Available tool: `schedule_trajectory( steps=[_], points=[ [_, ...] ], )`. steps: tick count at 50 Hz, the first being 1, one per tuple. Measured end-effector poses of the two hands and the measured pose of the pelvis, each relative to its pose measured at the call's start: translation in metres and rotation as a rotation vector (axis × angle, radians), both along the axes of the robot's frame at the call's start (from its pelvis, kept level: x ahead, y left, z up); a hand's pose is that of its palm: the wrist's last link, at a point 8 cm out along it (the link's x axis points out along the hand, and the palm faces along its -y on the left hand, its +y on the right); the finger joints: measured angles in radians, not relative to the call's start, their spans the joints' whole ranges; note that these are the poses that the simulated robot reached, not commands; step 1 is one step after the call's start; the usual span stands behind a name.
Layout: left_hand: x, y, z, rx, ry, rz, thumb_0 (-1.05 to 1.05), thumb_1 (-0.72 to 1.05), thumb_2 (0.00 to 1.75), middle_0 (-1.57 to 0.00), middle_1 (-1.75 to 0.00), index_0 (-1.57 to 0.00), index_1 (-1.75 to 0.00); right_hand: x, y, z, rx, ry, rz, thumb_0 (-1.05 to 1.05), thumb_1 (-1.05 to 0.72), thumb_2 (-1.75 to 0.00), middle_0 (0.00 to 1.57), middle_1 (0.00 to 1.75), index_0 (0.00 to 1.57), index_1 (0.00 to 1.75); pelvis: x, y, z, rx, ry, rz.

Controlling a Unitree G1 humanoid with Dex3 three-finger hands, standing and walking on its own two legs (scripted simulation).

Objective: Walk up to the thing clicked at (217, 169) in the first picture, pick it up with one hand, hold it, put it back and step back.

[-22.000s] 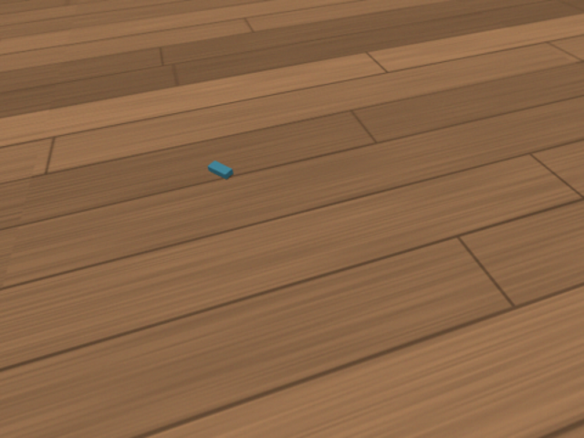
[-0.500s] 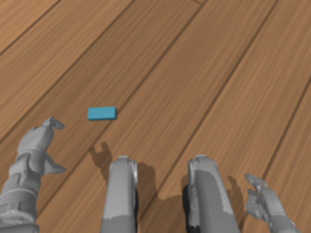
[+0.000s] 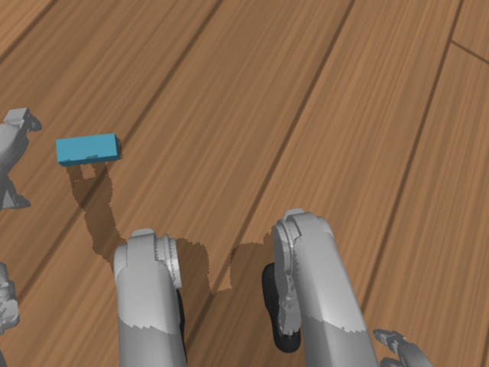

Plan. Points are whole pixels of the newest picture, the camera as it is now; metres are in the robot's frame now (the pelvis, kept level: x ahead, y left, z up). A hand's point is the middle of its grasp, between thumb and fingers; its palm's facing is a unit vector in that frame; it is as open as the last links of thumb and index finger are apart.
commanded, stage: rise first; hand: left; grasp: from above
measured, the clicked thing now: (89, 149) +0.55 +0.31 -0.35
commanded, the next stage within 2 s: none
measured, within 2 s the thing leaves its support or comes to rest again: neither
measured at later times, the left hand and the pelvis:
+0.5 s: hand (29, 157) +0.48 +0.36 -0.19, palm faces -0.46 -0.06 -0.89, open 13.7 cm; pelvis +0.01 +0.01 -0.03, yaw -3 degrees
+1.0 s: hand (40, 152) +0.49 +0.36 -0.21, palm faces -0.46 -0.07 -0.89, open 14.1 cm; pelvis +0.01 +0.01 -0.04, yaw -4 degrees
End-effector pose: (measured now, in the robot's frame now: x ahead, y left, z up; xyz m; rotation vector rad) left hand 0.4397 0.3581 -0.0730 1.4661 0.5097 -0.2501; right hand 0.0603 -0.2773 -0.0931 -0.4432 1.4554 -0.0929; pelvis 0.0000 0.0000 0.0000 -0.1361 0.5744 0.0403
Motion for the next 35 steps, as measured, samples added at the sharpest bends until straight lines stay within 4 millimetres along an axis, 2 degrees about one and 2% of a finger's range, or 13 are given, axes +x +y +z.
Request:
schedule_trajectory(
  steps=[12,22,35],
  points=[
    [0.025,0.005,-0.031,0.033,-0.019,-0.043,0.00,-0.43,0.94,-0.17,-0.88,-0.15,-0.89,0.004,0.005,-0.015,-0.021,0.057,0.047,0.00,-0.90,-0.90,0.20,0.30,0.20,0.29,0.006,0.003,-0.022,-0.022,0.004,-0.009],
    [0.041,0.006,-0.053,0.043,-0.009,-0.023,0.01,-0.43,0.93,-0.17,-0.90,-0.16,-0.91,0.012,0.010,-0.018,-0.024,0.073,0.069,0.00,-0.91,-0.90,0.20,0.30,0.20,0.29,0.012,0.006,-0.028,-0.036,0.020,-0.018],
    [0.053,0.004,-0.069,0.030,-0.005,-0.016,0.01,-0.47,0.96,-0.14,-0.95,-0.13,-0.95,0.000,0.011,-0.017,-0.028,0.119,0.070,0.00,-0.92,-0.90,0.20,0.30,0.20,0.29,0.014,0.007,-0.033,-0.050,0.019,-0.026]
  ],
)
